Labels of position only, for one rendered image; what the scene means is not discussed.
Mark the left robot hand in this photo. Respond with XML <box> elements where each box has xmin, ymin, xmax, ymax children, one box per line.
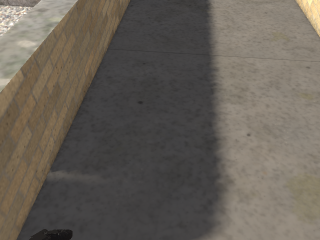
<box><xmin>29</xmin><ymin>229</ymin><xmax>73</xmax><ymax>240</ymax></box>

